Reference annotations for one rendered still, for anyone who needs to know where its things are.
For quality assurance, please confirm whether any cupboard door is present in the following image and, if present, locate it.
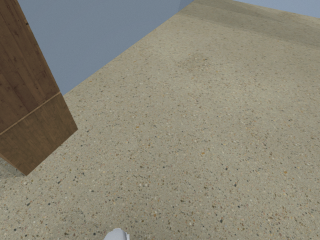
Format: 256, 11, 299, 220
0, 0, 58, 132

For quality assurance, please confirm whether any left robot thigh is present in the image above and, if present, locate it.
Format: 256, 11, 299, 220
103, 229, 130, 240

